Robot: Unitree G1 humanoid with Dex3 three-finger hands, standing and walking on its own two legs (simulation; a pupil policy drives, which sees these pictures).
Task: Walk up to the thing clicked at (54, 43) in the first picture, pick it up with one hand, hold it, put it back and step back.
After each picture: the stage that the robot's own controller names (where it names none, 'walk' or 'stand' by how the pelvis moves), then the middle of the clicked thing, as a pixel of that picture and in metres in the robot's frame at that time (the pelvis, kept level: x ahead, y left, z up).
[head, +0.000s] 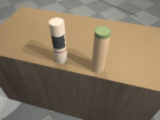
stand; (59, 42) +0.65 +0.14 -0.04
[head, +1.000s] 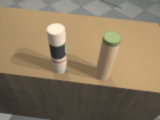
walk; (58, 51) +0.54 +0.12 -0.03
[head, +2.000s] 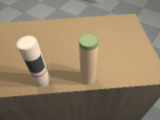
rise first; (35, 64) +0.46 +0.21 -0.02
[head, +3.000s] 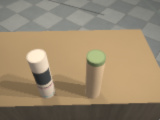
stand; (42, 76) +0.44 +0.19 -0.04
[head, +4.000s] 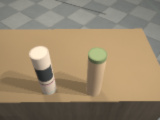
stand; (44, 73) +0.45 +0.19 -0.05
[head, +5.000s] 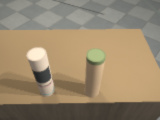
stand; (42, 74) +0.45 +0.19 -0.05
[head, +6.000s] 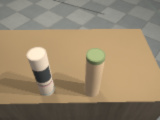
stand; (42, 74) +0.45 +0.19 -0.05
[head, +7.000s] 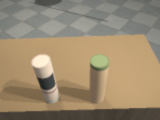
rise first; (47, 81) +0.43 +0.19 -0.04
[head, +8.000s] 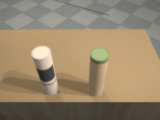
go down; (46, 73) +0.45 +0.19 -0.04
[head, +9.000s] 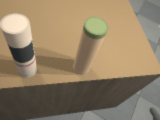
go down; (22, 51) +0.45 +0.17 +0.01
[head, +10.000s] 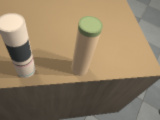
go down; (20, 50) +0.46 +0.18 +0.03
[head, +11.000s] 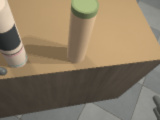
close in; (7, 38) +0.48 +0.19 +0.06
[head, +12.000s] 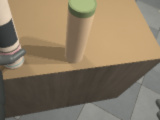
lift; (4, 35) +0.48 +0.19 +0.07
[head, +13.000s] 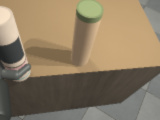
lift; (10, 50) +0.43 +0.19 +0.06
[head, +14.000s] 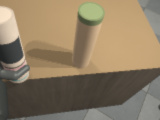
lift; (10, 51) +0.43 +0.19 +0.06
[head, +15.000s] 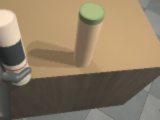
lift; (12, 53) +0.43 +0.19 +0.06
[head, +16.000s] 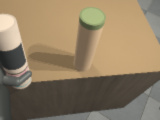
lift; (13, 57) +0.42 +0.19 +0.05
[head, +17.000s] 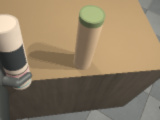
lift; (13, 58) +0.41 +0.19 +0.06
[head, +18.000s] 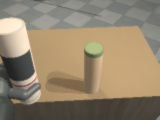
hold; (20, 67) +0.32 +0.18 +0.17
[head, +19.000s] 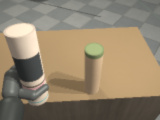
hold; (30, 69) +0.33 +0.16 +0.15
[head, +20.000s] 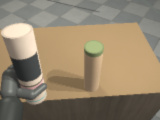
crouch; (28, 69) +0.34 +0.17 +0.14
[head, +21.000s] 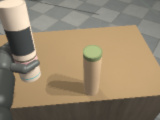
crouch; (22, 45) +0.41 +0.19 +0.18
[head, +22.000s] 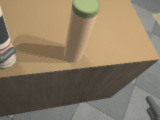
lower; out of the picture +0.49 +0.21 +0.06
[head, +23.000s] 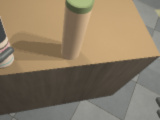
lower; out of the picture +0.49 +0.21 +0.07
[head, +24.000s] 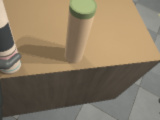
lower; (0, 39) +0.47 +0.20 +0.06
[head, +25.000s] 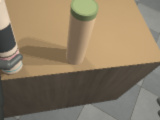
lower; (2, 40) +0.47 +0.20 +0.06
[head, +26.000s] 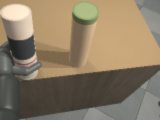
open; (23, 48) +0.45 +0.15 +0.06
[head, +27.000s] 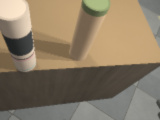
rise; (20, 42) +0.44 +0.15 +0.06
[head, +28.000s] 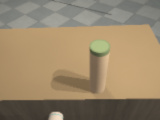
sink last; out of the picture +0.25 +0.17 -0.21
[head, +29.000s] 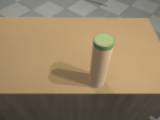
stand; out of the picture +0.01 +0.47 -0.69
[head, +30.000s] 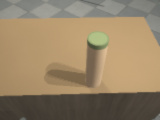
stand; out of the picture -0.31 +0.85 -0.68
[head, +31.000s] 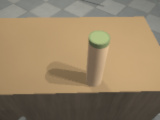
stand; out of the picture -0.62 +1.22 -0.68
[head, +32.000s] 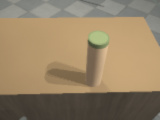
stand; out of the picture -0.93 +1.60 -0.68
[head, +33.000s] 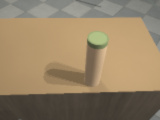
stand; out of the picture -1.24 +1.96 -0.68
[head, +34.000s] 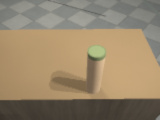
stand; out of the picture -1.52 +2.35 -0.74
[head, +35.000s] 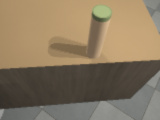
walk; out of the picture -1.89 +2.54 -0.72
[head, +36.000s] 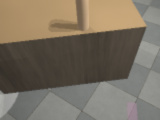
walk; out of the picture -2.12 +2.80 -0.73
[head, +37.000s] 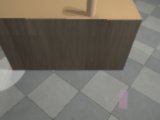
stand; out of the picture -1.85 +3.38 -0.73
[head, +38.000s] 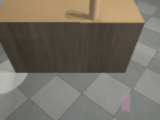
stand; out of the picture -2.18 +3.70 -0.75
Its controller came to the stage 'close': yes
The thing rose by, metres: 0.23
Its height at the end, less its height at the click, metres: -0.70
